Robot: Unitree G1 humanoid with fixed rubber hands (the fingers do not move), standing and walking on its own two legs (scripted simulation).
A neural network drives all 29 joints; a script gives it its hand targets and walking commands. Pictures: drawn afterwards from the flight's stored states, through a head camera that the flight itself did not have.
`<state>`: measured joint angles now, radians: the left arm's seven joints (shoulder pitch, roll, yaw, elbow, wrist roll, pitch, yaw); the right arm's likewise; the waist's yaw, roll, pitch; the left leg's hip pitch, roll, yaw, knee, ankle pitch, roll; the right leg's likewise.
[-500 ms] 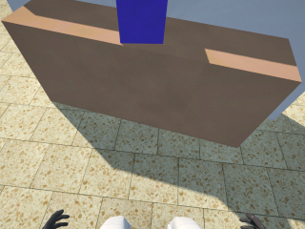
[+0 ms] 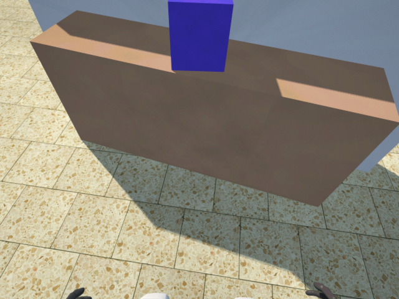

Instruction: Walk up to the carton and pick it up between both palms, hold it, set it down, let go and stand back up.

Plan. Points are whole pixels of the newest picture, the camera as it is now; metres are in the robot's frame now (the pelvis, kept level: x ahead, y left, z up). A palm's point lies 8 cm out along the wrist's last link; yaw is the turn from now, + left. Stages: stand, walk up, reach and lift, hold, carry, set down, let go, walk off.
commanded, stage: stand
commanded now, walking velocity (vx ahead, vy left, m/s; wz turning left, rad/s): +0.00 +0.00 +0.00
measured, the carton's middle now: (199, 27) +1.01 +0.02 +0.03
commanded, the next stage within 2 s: none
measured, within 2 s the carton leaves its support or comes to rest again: neither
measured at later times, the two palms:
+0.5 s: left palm out of the picture +0.07 +0.27 -0.11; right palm out of the picture +0.07 -0.28 -0.10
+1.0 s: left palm out of the picture +0.08 +0.27 -0.11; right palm out of the picture +0.10 -0.29 -0.10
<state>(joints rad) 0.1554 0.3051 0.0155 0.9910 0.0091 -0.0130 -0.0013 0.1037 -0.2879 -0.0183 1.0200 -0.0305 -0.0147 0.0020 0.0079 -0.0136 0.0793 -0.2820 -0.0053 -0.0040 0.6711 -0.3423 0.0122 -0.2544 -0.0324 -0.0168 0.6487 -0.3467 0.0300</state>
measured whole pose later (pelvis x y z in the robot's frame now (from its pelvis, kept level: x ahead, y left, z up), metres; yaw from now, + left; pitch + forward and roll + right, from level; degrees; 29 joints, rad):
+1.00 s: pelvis +0.01 -0.01 +0.02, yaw +0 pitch -2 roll +0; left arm 0.12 0.30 0.02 1.10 0.02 -0.02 0.00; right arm 0.07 -0.30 -0.02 1.14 -0.01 -0.01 0.00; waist 0.00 -0.01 0.07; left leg -0.12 0.00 -0.01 0.36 -0.20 -0.01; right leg -0.10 -0.03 -0.03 0.36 -0.22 0.01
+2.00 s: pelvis +0.02 -0.02 +0.03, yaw +0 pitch -3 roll +0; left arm 0.13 0.30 0.02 1.11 0.01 -0.01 -0.01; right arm 0.11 -0.30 -0.01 1.12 -0.01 -0.01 0.00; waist 0.01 0.00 0.07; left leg -0.10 0.01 -0.01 0.34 -0.19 -0.01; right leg -0.08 -0.02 -0.03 0.34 -0.21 0.01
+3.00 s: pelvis +0.01 -0.01 +0.03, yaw +0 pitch -3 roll +0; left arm 0.13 0.32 0.02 1.11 0.01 -0.01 0.00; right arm 0.12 -0.30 -0.01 1.12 -0.02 0.00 0.00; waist 0.01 -0.01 0.07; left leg -0.09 0.01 0.00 0.33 -0.18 -0.01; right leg -0.07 -0.02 -0.03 0.32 -0.20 0.02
